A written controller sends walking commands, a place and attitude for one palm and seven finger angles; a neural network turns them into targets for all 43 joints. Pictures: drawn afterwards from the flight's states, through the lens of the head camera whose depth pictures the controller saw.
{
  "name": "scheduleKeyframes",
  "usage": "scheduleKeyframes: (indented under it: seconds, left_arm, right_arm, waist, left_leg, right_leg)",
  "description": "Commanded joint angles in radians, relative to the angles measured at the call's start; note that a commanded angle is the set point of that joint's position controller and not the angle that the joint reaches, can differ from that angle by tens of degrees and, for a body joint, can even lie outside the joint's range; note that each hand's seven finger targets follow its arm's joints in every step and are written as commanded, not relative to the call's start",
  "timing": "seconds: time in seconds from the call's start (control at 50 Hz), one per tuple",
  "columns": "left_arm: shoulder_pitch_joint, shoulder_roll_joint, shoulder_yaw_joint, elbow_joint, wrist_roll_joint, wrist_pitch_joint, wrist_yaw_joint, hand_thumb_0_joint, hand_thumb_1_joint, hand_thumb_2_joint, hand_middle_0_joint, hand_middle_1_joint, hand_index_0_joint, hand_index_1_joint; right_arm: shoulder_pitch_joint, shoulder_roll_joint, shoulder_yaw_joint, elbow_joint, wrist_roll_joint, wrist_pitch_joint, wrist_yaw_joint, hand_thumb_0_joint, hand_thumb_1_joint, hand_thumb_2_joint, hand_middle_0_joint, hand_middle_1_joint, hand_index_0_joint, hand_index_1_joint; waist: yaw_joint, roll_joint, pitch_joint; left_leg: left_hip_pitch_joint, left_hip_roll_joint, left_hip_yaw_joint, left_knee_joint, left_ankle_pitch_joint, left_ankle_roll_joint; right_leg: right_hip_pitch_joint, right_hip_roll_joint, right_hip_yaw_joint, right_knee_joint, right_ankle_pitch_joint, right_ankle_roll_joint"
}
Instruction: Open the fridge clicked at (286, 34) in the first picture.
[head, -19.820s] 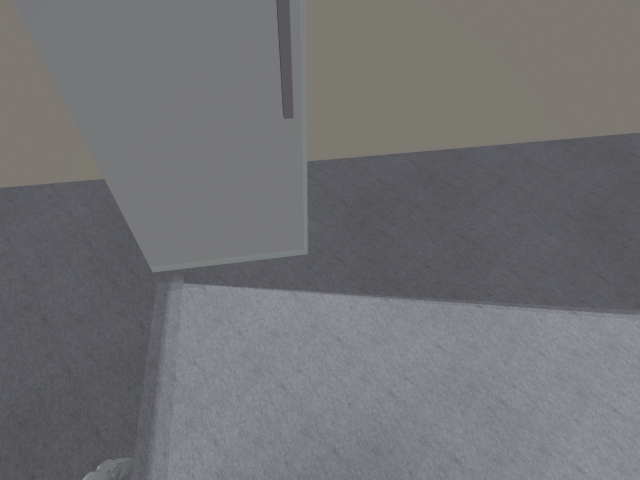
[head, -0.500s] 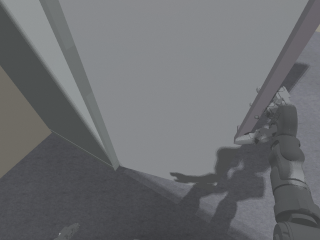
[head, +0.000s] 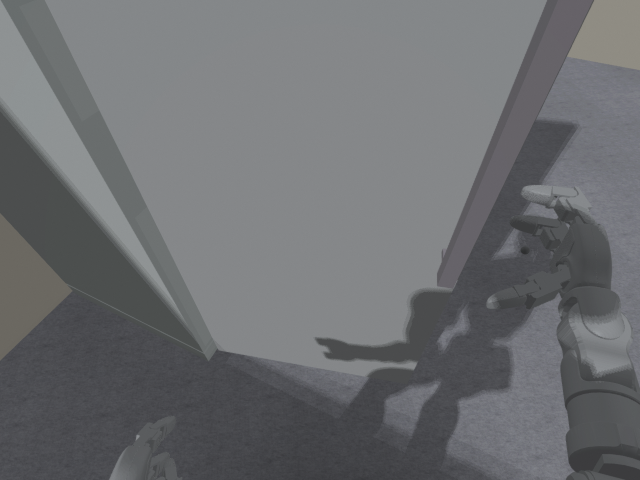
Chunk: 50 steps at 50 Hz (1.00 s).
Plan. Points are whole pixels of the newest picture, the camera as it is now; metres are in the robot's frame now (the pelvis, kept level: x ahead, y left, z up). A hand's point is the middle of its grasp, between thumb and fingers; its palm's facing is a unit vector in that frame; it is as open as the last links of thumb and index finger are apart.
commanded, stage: slip the hand off the handle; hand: right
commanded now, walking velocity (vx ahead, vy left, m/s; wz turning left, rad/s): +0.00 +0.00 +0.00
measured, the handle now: (492, 156) +0.45 -0.17 +0.19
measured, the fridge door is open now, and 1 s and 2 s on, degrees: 75 75 75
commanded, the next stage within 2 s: draw the hand back to the body in 0.76 s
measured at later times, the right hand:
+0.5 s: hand (542, 301) +0.31 -0.22 +0.10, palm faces +0.15 +0.98 -0.11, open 14.7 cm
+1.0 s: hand (561, 333) +0.27 -0.22 +0.11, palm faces +0.21 +0.98 +0.06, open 14.7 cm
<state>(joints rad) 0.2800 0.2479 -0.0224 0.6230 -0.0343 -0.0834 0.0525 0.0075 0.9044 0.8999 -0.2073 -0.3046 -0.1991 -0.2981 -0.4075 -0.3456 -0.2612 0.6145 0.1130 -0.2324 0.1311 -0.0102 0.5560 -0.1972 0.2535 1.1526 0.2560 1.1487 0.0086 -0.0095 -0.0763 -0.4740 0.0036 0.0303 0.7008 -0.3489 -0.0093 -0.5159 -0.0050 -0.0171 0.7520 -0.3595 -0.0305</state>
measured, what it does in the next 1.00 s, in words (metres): stands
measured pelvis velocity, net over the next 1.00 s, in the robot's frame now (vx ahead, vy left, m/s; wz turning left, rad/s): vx -0.01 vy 0.02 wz -0.03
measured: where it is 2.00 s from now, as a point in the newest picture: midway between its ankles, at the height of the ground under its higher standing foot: outside the picture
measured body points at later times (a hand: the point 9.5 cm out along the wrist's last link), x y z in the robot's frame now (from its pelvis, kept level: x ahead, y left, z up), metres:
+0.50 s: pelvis -0.01 +0.01 +0.00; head +0.01 +0.01 +0.45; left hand +0.14 +0.26 -0.09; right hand +0.30 -0.28 +0.11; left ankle +0.00 +0.13 -0.71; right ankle +0.01 -0.10 -0.71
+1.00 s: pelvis -0.01 +0.02 +0.00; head -0.01 +0.02 +0.45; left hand +0.17 +0.24 -0.07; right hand +0.25 -0.27 +0.11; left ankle +0.00 +0.13 -0.71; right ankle +0.01 -0.10 -0.71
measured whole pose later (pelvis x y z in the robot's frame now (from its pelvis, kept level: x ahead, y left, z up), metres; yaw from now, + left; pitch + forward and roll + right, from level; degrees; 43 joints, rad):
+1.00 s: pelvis -0.01 +0.02 +0.00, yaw -2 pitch +2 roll +1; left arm 0.25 0.25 -0.06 0.62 -0.05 -0.21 0.11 0.01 0.90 0.90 -0.21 -0.30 -0.20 -0.30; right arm 0.01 -0.25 -0.28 0.13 0.32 -0.08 0.18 -0.01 0.56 -0.20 0.25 1.15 0.26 1.15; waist -0.05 -0.03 -0.07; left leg -0.38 0.00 0.06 0.68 -0.35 0.01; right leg -0.43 -0.01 0.02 0.73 -0.34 -0.01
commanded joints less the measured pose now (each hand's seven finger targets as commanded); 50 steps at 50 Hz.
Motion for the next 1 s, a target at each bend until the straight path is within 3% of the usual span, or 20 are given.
scheduleKeyframes:
  seconds: [0.0, 0.04, 0.06, 0.12, 0.18, 0.22, 0.26, 0.36, 0.46, 0.52, 0.56, 0.64, 0.68, 0.72, 0.82, 0.86, 0.88, 0.9, 0.92, 0.98]
  left_arm:
    - [0.026, 0.161, 0.059, -0.107, 0.004, -0.05, 0.018, 0.0, 0.9, 0.9, -0.2, -0.3, -0.2, -0.3]
    - [0.028, 0.164, 0.058, -0.108, 0.001, -0.05, 0.017, 0.0, 0.9, 0.9, -0.2, -0.3, -0.2, -0.3]
    - [0.035, 0.165, 0.062, -0.114, 0.001, -0.051, 0.015, 0.0, 0.9, 0.9, -0.2, -0.3, -0.2, -0.3]
    - [0.022, 0.163, 0.065, -0.145, -0.004, -0.055, 0.003, 0.0, 0.9, 0.9, -0.2, -0.3, -0.2, -0.3]
    - [0.005, 0.166, 0.064, -0.16, -0.005, -0.055, 0.002, 0.0, 0.9, 0.9, -0.2, -0.3, -0.2, -0.3]
    - [-0.011, 0.158, 0.063, -0.172, -0.005, -0.059, 0.002, 0.0, 0.9, 0.9, -0.2, -0.3, -0.2, -0.3]
    - [-0.014, 0.162, 0.062, -0.174, 0.0, -0.063, 0.006, 0.0, 0.9, 0.9, -0.2, -0.3, -0.2, -0.3]
    - [-0.045, 0.149, 0.058, -0.173, 0.0, -0.084, 0.015, 0.0, 0.9, 0.9, -0.2, -0.3, -0.2, -0.3]
    - [-0.066, 0.152, 0.05, -0.167, -0.005, -0.1, 0.031, 0.0, 0.9, 0.9, -0.2, -0.3, -0.2, -0.3]
    - [-0.084, 0.141, 0.045, -0.178, -0.009, -0.116, 0.034, 0.0, 0.9, 0.9, -0.2, -0.3, -0.2, -0.3]
    - [-0.081, 0.144, 0.044, -0.178, -0.006, -0.123, 0.036, 0.0, 0.9, 0.9, -0.2, -0.3, -0.2, -0.3]
    - [-0.095, 0.134, 0.039, -0.194, -0.004, -0.137, 0.03, 0.0, 0.9, 0.9, -0.2, -0.3, -0.2, -0.3]
    - [-0.099, 0.136, 0.037, -0.198, -0.004, -0.137, 0.03, 0.0, 0.9, 0.9, -0.2, -0.3, -0.2, -0.3]
    - [-0.105, 0.132, 0.035, -0.2, -0.003, -0.139, 0.032, 0.0, 0.9, 0.9, -0.2, -0.3, -0.2, -0.3]
    - [-0.115, 0.128, 0.027, -0.192, 0.0, -0.156, 0.042, 0.0, 0.9, 0.9, -0.2, -0.3, -0.2, -0.3]
    - [-0.108, 0.134, 0.027, -0.177, 0.001, -0.162, 0.049, 0.0, 0.9, 0.9, -0.2, -0.3, -0.2, -0.3]
    - [-0.144, 0.122, 0.021, -0.18, -0.021, -0.176, 0.062, 0.0, 0.9, 0.9, -0.2, -0.3, -0.2, -0.3]
    - [-0.158, 0.122, 0.013, -0.175, -0.025, -0.192, 0.073, 0.0, 0.9, 0.9, -0.2, -0.3, -0.2, -0.3]
    - [-0.146, 0.127, 0.014, -0.167, -0.022, -0.2, 0.081, 0.0, 0.9, 0.9, -0.2, -0.3, -0.2, -0.3]
    - [-0.126, 0.12, 0.012, -0.172, -0.011, -0.208, 0.069, 0.0, 0.9, 0.9, -0.2, -0.3, -0.2, -0.3]
  right_arm:
    - [-0.425, -0.237, -0.057, -0.229, 0.011, -0.099, 0.021, 0.0, 0.55, -0.2, 0.25, 1.15, 0.25, 1.15]
    - [-0.403, -0.228, -0.051, -0.194, 0.023, -0.092, 0.04, 0.0, 0.55, -0.2, 0.25, 1.15, 0.25, 1.15]
    - [-0.357, -0.227, -0.062, -0.188, 0.031, -0.088, 0.047, 0.0, 0.55, -0.2, 0.25, 1.15, 0.25, 1.15]
    - [-0.207, -0.194, -0.06, -0.239, 0.056, -0.07, 0.068, 0.0, 0.55, -0.2, 0.25, 1.15, 0.25, 1.15]
    - [-0.162, -0.231, -0.099, -0.303, 0.065, -0.061, 0.057, 0.0, 0.55, -0.2, 0.25, 1.15, 0.25, 1.15]
    - [-0.14, -0.204, -0.085, -0.368, 0.07, -0.06, 0.048, 0.0, 0.55, -0.2, 0.25, 1.15, 0.25, 1.15]
    - [-0.107, -0.252, -0.127, -0.424, 0.068, -0.068, 0.031, 0.0, 0.55, -0.2, 0.25, 1.15, 0.25, 1.15]
    - [-0.058, -0.21, -0.091, -0.534, 0.073, -0.084, 0.029, 0.0, 0.55, -0.2, 0.25, 1.15, 0.25, 1.15]
    - [0.015, -0.198, -0.086, -0.508, 0.097, -0.054, 0.054, 0.0, 0.55, -0.2, 0.25, 1.15, 0.25, 1.15]
    - [0.019, -0.157, -0.046, -0.57, 0.101, -0.045, 0.069, 0.0, 0.55, -0.2, 0.25, 1.15, 0.25, 1.15]
    - [0.078, -0.164, -0.061, -0.569, 0.11, -0.04, 0.07, 0.0, 0.55, -0.2, 0.25, 1.15, 0.25, 1.15]
    - [0.161, -0.139, -0.044, -0.646, 0.111, -0.033, 0.071, 0.0, 0.55, -0.2, 0.25, 1.15, 0.25, 1.15]
    - [0.202, -0.151, -0.06, -0.661, 0.115, -0.022, 0.067, 0.0, 0.55, -0.2, 0.25, 1.15, 0.25, 1.15]
    - [0.238, -0.15, -0.068, -0.674, 0.119, -0.013, 0.064, 0.0, 0.55, -0.2, 0.25, 1.15, 0.25, 1.15]
    - [0.163, -0.132, -0.031, -0.748, 0.106, -0.02, 0.048, 0.0, 0.55, -0.2, 0.25, 1.15, 0.25, 1.15]
    - [0.164, -0.158, -0.052, -0.724, 0.106, -0.023, 0.046, 0.0, 0.55, -0.2, 0.25, 1.15, 0.25, 1.15]
    - [0.145, -0.057, -0.115, -0.692, 0.288, 0.038, 0.054, 0.0, 0.55, -0.2, 0.25, 1.15, 0.25, 1.15]
    - [0.112, -0.069, -0.088, -0.721, 0.287, 0.069, 0.063, 0.0, 0.55, -0.2, 0.25, 1.15, 0.25, 1.15]
    - [0.119, -0.114, -0.113, -0.723, 0.266, 0.096, 0.057, 0.0, 0.55, -0.2, 0.25, 1.15, 0.25, 1.15]
    - [0.241, -0.119, -0.066, -0.758, 0.162, 0.144, 0.033, 0.0, 0.55, -0.2, 0.25, 1.15, 0.25, 1.15]
  waist:
    - [0.02, -0.067, -0.31]
    - [0.018, -0.073, -0.292]
    - [0.01, -0.037, -0.297]
    - [-0.019, -0.031, -0.302]
    - [-0.028, -0.008, -0.256]
    - [-0.025, -0.02, -0.249]
    - [-0.035, -0.02, -0.268]
    - [-0.02, -0.06, -0.242]
    - [-0.014, 0.0, -0.174]
    - [-0.019, -0.058, -0.185]
    - [-0.021, -0.009, -0.182]
    - [-0.038, -0.044, -0.182]
    - [-0.038, -0.003, -0.164]
    - [-0.043, -0.008, -0.142]
    - [-0.02, -0.05, -0.127]
    - [-0.02, -0.016, -0.133]
    - [-0.051, -0.01, -0.191]
    - [-0.046, -0.033, -0.18]
    - [-0.053, -0.032, -0.182]
    - [-0.061, -0.06, -0.154]
  left_leg:
    - [0.031, -0.028, 0.007, -0.054, 0.242, 0.044]
    - [0.023, -0.029, 0.007, -0.055, 0.244, 0.042]
    - [0.045, -0.031, 0.009, -0.055, 0.252, 0.042]
    - [0.073, -0.03, 0.011, -0.054, 0.276, 0.041]
    - [0.09, -0.03, 0.008, -0.06, 0.258, 0.039]
    - [0.089, -0.029, 0.007, -0.063, 0.24, 0.039]
    - [0.112, -0.032, 0.002, -0.06, 0.235, 0.04]
    - [0.096, -0.032, -0.002, -0.068, 0.209, 0.038]
    - [0.079, -0.028, -0.007, -0.098, 0.133, 0.03]
    - [0.081, -0.024, -0.005, -0.095, 0.133, 0.034]
    - [0.088, -0.026, -0.006, -0.101, 0.135, 0.03]
    - [0.104, -0.022, -0.001, -0.09, 0.164, 0.033]
    - [0.105, -0.02, -0.003, -0.096, 0.161, 0.028]
    - [0.101, -0.019, -0.006, -0.104, 0.129, 0.027]
    - [0.07, -0.02, -0.005, -0.105, 0.093, 0.028]
    - [0.078, -0.021, -0.01, -0.109, 0.083, 0.027]
    - [0.158, -0.012, -0.019, -0.145, 0.069, 0.033]
    - [0.165, -0.008, -0.019, -0.156, 0.064, 0.03]
    - [0.169, -0.006, -0.018, -0.158, 0.078, 0.029]
    - [0.163, -0.006, 0.001, -0.14, 0.172, 0.03]
  right_leg:
    - [0.243, -0.012, 0.064, -0.097, 0.319, 0.025]
    - [0.233, -0.011, 0.061, -0.096, 0.318, 0.025]
    - [0.215, -0.01, 0.06, -0.093, 0.323, 0.021]
    - [0.209, -0.009, 0.05, -0.099, 0.336, 0.02]
    - [0.157, -0.006, 0.041, -0.109, 0.283, 0.013]
    - [0.16, -0.002, 0.035, -0.115, 0.255, 0.01]
    - [0.156, -0.001, 0.035, -0.113, 0.253, 0.008]
    - [0.168, 0.0, 0.03, -0.114, 0.222, 0.006]
    - [0.134, 0.004, 0.032, -0.126, 0.131, 0.002]
    - [0.159, 0.008, 0.035, -0.13, 0.131, 0.007]
    - [0.15, 0.008, 0.035, -0.123, 0.133, 0.003]
    - [0.158, 0.012, 0.037, -0.127, 0.155, 0.008]
    - [0.142, 0.011, 0.035, -0.123, 0.149, 0.004]
    - [0.131, 0.012, 0.033, -0.128, 0.121, 0.007]
    - [0.147, 0.013, 0.041, -0.125, 0.097, 0.007]
    - [0.137, 0.011, 0.044, -0.12, 0.094, 0.005]
    - [0.156, 0.018, 0.05, -0.144, 0.067, 0.014]
    - [0.173, 0.016, 0.047, -0.155, 0.063, 0.015]
    - [0.174, 0.016, 0.049, -0.162, 0.081, 0.012]
    - [0.193, 0.01, 0.045, -0.179, 0.172, 0.004]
